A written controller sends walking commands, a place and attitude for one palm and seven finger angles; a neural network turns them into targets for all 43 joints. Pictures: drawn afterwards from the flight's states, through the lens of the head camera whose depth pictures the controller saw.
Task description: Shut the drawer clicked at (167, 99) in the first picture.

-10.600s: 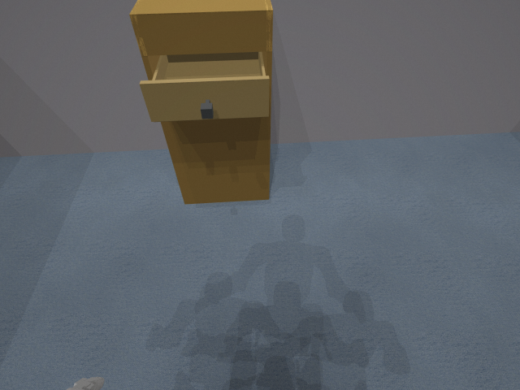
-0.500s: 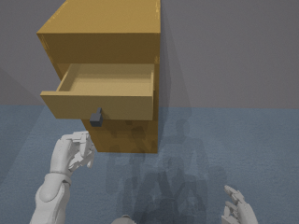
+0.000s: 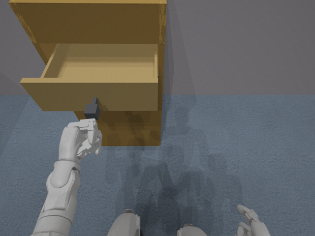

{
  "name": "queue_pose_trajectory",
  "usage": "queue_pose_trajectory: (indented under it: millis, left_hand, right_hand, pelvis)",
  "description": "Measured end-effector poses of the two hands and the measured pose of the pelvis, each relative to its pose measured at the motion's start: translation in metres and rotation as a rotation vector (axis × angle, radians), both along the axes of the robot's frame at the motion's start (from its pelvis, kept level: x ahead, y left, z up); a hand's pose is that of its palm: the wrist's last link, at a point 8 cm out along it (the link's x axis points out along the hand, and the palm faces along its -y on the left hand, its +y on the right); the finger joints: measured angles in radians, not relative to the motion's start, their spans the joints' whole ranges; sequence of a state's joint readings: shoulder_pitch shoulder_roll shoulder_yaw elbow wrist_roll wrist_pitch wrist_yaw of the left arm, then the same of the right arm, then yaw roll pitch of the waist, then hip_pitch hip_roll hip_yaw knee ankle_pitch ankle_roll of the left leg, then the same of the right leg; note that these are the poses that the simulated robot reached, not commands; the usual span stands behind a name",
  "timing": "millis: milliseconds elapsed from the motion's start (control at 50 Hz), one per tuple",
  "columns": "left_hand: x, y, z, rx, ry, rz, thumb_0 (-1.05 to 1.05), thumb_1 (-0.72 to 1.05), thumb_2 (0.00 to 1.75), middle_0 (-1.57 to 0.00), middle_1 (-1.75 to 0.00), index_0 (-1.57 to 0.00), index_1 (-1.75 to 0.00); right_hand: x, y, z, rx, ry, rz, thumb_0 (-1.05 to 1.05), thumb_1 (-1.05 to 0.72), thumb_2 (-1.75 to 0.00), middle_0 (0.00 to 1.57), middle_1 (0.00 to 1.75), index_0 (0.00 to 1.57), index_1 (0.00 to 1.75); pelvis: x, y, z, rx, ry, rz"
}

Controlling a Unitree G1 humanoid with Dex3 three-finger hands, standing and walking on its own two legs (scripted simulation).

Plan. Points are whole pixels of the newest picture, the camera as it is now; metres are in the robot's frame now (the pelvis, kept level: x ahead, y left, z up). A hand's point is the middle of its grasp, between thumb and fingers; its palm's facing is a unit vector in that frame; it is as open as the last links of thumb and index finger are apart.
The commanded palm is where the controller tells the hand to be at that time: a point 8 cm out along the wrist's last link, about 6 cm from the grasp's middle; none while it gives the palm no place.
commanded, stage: bring the fist close to the handle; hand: left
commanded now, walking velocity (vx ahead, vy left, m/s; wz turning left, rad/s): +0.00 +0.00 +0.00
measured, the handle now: (93, 107) +0.47 +0.21 +0.01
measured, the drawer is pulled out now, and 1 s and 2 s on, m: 0.18 0.18 0.07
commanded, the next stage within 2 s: push the drawer shut in 0.74 s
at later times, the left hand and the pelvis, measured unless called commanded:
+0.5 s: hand (103, 133) +0.38 +0.16 +0.01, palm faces +0.01 -1.00 -0.03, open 3.3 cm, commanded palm +0.35 +0.22 +0.01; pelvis -0.01 +0.01 -0.03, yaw -1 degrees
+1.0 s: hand (101, 132) +0.38 +0.17 +0.01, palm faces +0.03 -1.00 -0.03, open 3.3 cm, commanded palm +0.36 +0.22 +0.01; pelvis -0.01 +0.00 -0.03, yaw -1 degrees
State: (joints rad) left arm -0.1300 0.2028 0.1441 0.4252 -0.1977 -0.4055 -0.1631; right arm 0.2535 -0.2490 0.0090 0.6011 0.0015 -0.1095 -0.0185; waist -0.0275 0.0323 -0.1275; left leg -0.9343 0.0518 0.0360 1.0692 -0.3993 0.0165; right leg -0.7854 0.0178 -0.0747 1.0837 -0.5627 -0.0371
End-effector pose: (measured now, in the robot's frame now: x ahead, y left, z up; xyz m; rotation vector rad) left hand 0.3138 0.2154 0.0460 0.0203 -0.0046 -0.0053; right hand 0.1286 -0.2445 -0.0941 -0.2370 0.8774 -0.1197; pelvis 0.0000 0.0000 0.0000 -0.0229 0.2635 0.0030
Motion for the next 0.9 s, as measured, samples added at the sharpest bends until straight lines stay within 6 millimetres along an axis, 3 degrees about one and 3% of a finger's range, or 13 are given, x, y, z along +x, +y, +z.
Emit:
queue_pose_trajectory:
  millis: [440, 640, 900]
  left_hand:
    - [0.041, 0.003, -0.039, 0.005, -0.013, 0.018, 0.02, 0.90, 0.90, -1.40, -1.60, -1.40, -1.60]
    - [0.039, 0.003, -0.035, 0.010, -0.001, 0.023, 0.02, 0.90, 0.90, -1.40, -1.60, -1.40, -1.60]
    - [0.032, 0.006, -0.035, 0.006, -0.008, 0.028, 0.02, 0.90, 0.90, -1.40, -1.60, -1.40, -1.60]
  right_hand:
    - [-0.031, 0.001, -0.036, -0.025, 0.134, -0.036, 0.01, -0.91, -0.90, 0.20, 0.30, 0.20, 0.30]
    - [-0.038, 0.001, -0.036, -0.009, 0.171, -0.060, 0.01, -0.91, -0.90, 0.20, 0.30, 0.20, 0.30]
    - [-0.024, -0.004, -0.031, -0.018, 0.135, -0.049, 0.01, -0.91, -0.90, 0.20, 0.30, 0.20, 0.30]
  pelvis:
    - [-0.009, 0.009, -0.030, -0.019, 0.089, -0.011]
    - [-0.007, 0.008, -0.026, -0.017, 0.085, -0.014]
    - [-0.005, 0.003, -0.025, -0.017, 0.076, -0.009]
